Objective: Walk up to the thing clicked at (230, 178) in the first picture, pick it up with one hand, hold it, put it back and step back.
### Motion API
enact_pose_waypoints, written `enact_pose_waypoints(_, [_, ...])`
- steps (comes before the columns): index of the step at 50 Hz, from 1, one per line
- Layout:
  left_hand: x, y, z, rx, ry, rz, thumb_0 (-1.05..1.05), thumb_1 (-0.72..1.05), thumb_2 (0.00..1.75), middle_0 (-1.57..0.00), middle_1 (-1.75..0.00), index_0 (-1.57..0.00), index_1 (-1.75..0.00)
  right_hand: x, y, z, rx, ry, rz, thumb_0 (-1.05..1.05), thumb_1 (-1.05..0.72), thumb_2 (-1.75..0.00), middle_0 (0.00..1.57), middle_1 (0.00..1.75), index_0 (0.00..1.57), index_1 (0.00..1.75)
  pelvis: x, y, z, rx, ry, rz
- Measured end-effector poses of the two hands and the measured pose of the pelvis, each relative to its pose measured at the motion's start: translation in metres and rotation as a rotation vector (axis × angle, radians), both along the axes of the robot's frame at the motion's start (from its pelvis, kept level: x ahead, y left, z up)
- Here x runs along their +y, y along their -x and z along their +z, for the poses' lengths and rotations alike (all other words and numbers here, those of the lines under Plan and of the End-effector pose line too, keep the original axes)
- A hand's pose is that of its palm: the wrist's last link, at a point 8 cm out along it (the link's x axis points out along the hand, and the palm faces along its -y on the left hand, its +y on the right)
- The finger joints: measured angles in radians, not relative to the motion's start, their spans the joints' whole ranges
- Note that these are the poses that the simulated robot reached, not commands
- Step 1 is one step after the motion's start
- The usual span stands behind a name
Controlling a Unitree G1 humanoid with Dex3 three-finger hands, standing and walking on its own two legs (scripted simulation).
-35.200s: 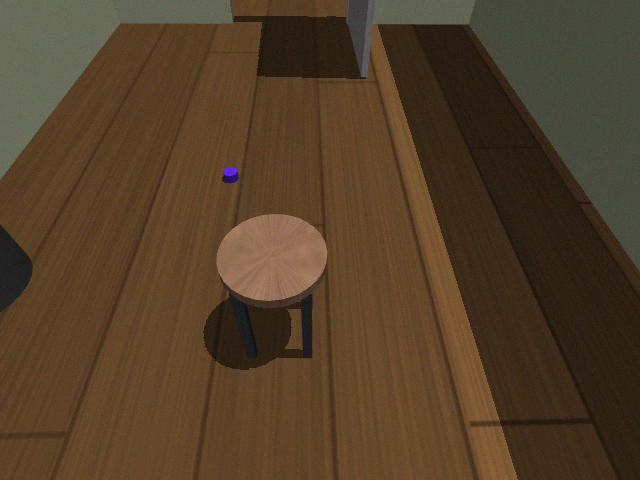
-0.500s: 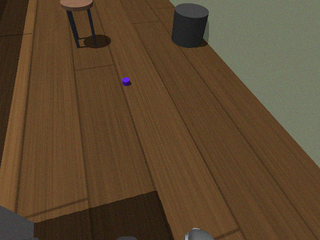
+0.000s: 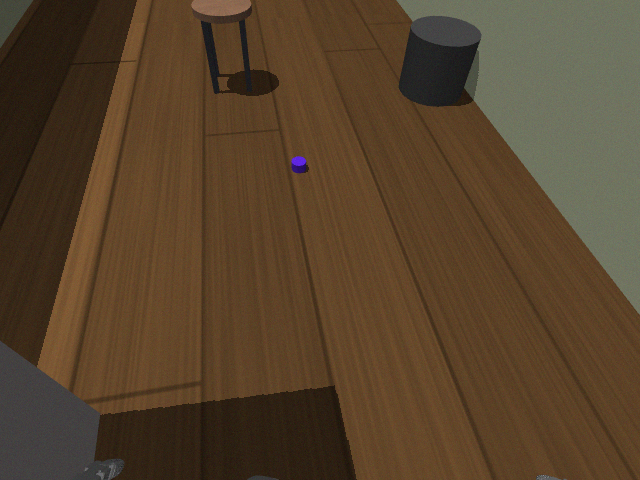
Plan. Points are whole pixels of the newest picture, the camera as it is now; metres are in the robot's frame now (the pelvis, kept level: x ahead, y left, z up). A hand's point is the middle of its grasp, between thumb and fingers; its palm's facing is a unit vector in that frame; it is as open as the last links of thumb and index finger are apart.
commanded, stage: walk up
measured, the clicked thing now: (298, 164) +1.49 +0.17 -0.73
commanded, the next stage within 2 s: stand in 1.22 s
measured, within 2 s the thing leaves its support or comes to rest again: neither
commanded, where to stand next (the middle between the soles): +0.08 -0.02 m, yaw -2 degrees
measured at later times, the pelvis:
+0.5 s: pelvis +0.02 -0.01 +0.01, yaw +3 degrees
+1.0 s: pelvis +0.02 -0.01 +0.01, yaw +3 degrees
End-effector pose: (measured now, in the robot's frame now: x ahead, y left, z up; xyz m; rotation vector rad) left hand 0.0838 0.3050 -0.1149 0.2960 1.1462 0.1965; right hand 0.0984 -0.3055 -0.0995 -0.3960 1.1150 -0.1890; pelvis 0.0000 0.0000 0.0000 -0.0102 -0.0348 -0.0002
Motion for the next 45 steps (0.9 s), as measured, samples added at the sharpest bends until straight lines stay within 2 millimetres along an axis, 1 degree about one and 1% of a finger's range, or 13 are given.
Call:
enact_pose_waypoints(6, [0.006, -0.001, 0.005, 0.006, -0.007, 0.027, 0.00, 0.90, 0.90, -0.20, -0.30, -0.21, -0.30, -0.005, 0.001, 0.005, 0.035, 0.014, 0.003, 0.00, -0.90, -0.90, 0.20, 0.30, 0.21, 0.30, -0.001, -0.002, 0.005, 0.005, 0.002, 0.016])
enact_pose_waypoints(13, [0.010, 0.000, 0.008, 0.032, -0.016, 0.057, 0.00, 0.90, 0.90, -0.20, -0.30, -0.20, -0.30, -0.007, 0.004, 0.006, 0.088, 0.020, 0.005, 0.00, -0.90, -0.90, 0.20, 0.30, 0.20, 0.30, -0.004, -0.010, 0.010, 0.015, 0.003, 0.029])
enact_pose_waypoints(18, [0.008, -0.001, 0.010, 0.044, -0.017, 0.069, 0.00, 0.90, 0.90, -0.20, -0.30, -0.20, -0.30, -0.007, -0.002, 0.005, 0.098, 0.015, 0.005, 0.00, -0.90, -0.90, 0.20, 0.30, 0.20, 0.30, -0.006, -0.014, 0.011, 0.015, 0.004, 0.035])
enact_pose_waypoints(27, [0.000, -0.005, 0.010, 0.033, -0.009, 0.083, 0.00, 0.90, 0.90, -0.20, -0.30, -0.20, -0.30, -0.006, -0.021, 0.003, 0.065, 0.002, 0.014, 0.00, -0.90, -0.90, 0.20, 0.30, 0.21, 0.30, -0.009, -0.017, 0.011, 0.008, 0.002, 0.046])
enact_pose_waypoints(31, [-0.002, -0.007, 0.010, 0.021, -0.005, 0.089, 0.00, 0.90, 0.90, -0.20, -0.30, -0.20, -0.30, -0.006, -0.026, 0.004, 0.052, 0.001, 0.022, 0.00, -0.90, -0.90, 0.20, 0.30, 0.20, 0.30, -0.010, -0.017, 0.011, 0.005, 0.000, 0.048])
enact_pose_waypoints(37, [-0.004, -0.008, 0.010, 0.015, -0.002, 0.093, 0.00, 0.90, 0.90, -0.20, -0.30, -0.20, -0.30, -0.006, -0.027, 0.006, 0.053, 0.002, 0.029, 0.00, -0.90, -0.90, 0.20, 0.30, 0.20, 0.30, -0.012, -0.017, 0.011, 0.005, -0.001, 0.049])
enact_pose_waypoints(45, [-0.003, -0.003, 0.009, 0.032, -0.001, 0.100, 0.00, 0.90, 0.90, -0.20, -0.30, -0.20, -0.30, -0.009, -0.021, 0.006, 0.076, 0.008, 0.028, 0.00, -0.90, -0.90, 0.20, 0.30, 0.20, 0.30, -0.012, -0.018, 0.012, 0.008, -0.002, 0.050])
